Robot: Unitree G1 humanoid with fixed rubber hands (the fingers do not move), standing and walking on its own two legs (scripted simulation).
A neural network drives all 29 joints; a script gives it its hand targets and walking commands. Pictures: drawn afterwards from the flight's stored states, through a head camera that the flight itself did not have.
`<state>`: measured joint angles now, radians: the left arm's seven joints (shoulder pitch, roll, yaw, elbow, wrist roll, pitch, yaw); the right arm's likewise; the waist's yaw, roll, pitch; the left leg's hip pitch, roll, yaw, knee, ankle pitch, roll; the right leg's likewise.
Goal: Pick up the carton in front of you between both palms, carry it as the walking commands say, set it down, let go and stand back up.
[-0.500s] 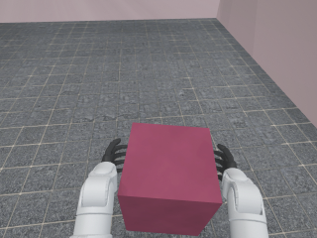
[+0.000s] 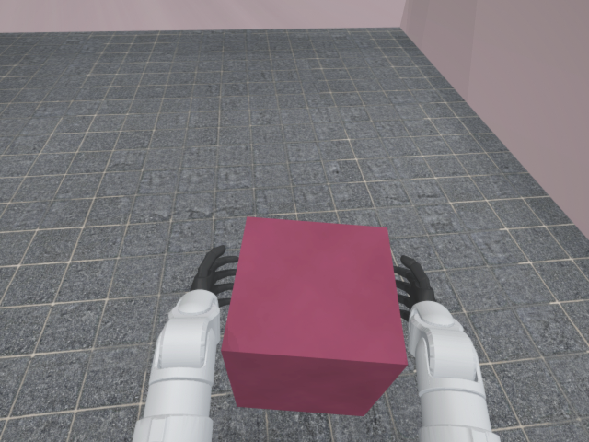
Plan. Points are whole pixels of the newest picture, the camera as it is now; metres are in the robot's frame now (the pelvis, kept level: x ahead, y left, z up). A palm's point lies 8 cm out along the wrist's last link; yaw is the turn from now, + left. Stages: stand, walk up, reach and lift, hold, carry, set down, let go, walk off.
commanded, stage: carry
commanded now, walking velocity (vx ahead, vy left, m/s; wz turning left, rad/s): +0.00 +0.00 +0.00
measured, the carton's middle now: (308, 321) +0.30 +0.00 -0.04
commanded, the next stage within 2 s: hold in 0.28 s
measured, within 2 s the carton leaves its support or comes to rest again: neither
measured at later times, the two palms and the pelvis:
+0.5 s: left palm (189, 316) +0.26 +0.16 +0.04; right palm (413, 313) +0.28 -0.14 +0.05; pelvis -0.01 +0.00 +0.01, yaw +4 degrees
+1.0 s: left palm (188, 314) +0.25 +0.16 +0.06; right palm (421, 319) +0.26 -0.14 +0.06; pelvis -0.04 +0.00 +0.01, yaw +3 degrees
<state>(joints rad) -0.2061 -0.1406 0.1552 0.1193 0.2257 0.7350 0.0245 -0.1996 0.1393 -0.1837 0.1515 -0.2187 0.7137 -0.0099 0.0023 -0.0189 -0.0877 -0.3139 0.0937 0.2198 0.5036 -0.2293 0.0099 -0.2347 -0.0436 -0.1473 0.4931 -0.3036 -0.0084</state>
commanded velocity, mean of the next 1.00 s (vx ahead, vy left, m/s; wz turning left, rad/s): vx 0.00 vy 0.00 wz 0.00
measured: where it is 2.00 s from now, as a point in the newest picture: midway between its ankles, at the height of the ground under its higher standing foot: outside the picture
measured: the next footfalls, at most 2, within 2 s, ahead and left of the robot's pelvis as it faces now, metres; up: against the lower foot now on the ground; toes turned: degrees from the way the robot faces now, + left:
none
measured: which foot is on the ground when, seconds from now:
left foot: down 0.00-1.00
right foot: down 0.00-1.00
